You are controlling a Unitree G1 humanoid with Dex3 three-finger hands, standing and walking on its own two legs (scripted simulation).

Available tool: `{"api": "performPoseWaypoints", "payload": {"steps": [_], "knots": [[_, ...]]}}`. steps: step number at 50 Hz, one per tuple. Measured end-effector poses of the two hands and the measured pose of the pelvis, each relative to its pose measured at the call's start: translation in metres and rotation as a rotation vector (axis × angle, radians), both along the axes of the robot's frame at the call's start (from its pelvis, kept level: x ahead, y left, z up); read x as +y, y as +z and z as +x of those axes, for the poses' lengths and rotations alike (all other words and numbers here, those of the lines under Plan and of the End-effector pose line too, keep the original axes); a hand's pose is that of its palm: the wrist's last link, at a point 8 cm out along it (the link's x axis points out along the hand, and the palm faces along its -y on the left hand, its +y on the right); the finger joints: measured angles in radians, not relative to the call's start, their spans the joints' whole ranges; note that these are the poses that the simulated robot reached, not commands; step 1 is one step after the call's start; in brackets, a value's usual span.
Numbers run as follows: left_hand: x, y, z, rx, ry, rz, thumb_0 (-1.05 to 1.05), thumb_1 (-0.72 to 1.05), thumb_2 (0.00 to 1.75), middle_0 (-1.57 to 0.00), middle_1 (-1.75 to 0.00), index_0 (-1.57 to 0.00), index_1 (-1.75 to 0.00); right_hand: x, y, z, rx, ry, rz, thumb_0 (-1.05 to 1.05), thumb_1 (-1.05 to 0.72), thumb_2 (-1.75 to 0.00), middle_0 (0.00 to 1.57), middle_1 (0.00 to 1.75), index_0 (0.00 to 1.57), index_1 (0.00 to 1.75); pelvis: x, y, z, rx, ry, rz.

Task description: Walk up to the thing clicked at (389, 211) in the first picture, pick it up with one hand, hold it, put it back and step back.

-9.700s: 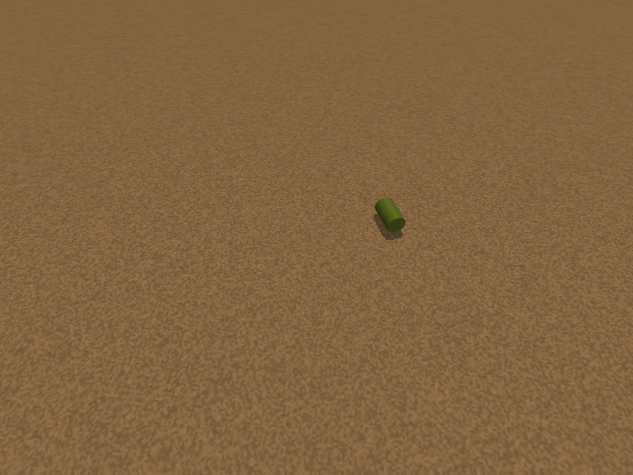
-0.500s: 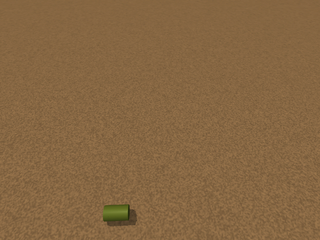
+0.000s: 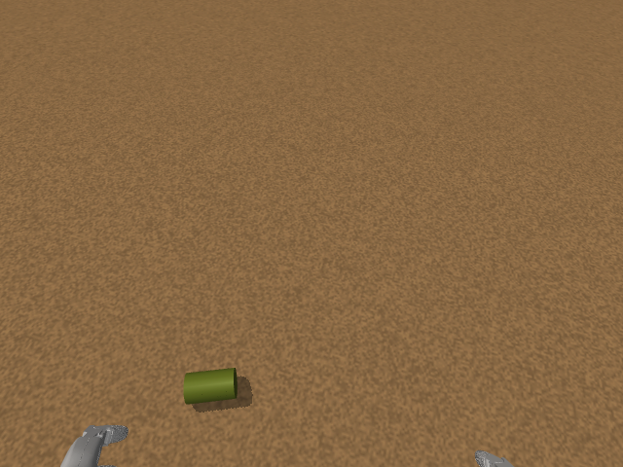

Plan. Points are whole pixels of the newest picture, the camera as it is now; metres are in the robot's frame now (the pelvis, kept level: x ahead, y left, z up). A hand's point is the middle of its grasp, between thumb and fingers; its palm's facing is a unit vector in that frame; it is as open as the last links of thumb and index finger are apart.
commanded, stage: rise first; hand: left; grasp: from above
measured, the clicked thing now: (211, 385) +0.44 +0.27 -0.71
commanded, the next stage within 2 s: none
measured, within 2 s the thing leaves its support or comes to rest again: neither
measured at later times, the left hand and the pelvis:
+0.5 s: hand out of the picture +0.14 +0.27 -0.20, palm faces -0.12 -0.88 -0.46, open 14.2 cm; pelvis +0.00 +0.01 -0.06, yaw -1 degrees
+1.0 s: hand out of the picture +0.14 +0.29 -0.28, palm faces -0.29 -0.76 -0.59, open 14.4 cm; pelvis -0.03 +0.02 -0.14, yaw -1 degrees
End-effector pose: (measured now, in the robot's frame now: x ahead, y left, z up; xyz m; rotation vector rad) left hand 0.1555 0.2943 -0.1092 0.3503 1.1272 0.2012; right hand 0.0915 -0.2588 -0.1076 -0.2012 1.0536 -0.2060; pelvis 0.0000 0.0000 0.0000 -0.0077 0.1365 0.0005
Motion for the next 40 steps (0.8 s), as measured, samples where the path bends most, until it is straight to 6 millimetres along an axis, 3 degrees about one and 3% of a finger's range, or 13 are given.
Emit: {"api": "performPoseWaypoints", "payload": {"steps": [6,12,25,40], "knots": [[0.002,-0.020,-0.013,0.063,0.001,0.030,0.00,-0.28,0.97,-0.07,-1.03,-0.08,-1.01,0.005,-0.011,0.013,-0.060,0.013,0.000,0.01,-0.91,-0.90,0.20,0.30,0.20,0.30,0.005,-0.017,0.001,0.056,-0.006,-0.004],[0.007,-0.036,-0.014,0.025,-0.021,0.059,0.00,-0.46,0.99,-0.08,-1.05,-0.07,-1.05,0.009,-0.024,0.036,-0.121,0.049,-0.026,0.01,-0.90,-0.90,0.20,0.30,0.20,0.30,0.007,-0.039,0.001,0.105,-0.005,-0.010],[0.011,-0.051,-0.018,0.046,-0.095,0.099,-0.01,-0.53,1.00,-0.07,-1.05,-0.06,-1.06,0.026,-0.033,0.071,-0.248,0.093,-0.045,0.01,-0.89,-0.90,0.20,0.30,0.20,0.30,0.013,-0.062,0.003,0.162,-0.003,-0.030],[0.014,-0.076,-0.024,0.023,-0.168,0.150,-0.01,-0.56,0.99,-0.08,-1.05,-0.07,-1.06,0.033,-0.066,0.067,-0.247,0.105,-0.048,0.02,-0.92,-0.90,0.21,0.30,0.20,0.30,0.017,-0.095,-0.007,0.232,-0.007,-0.044]]}}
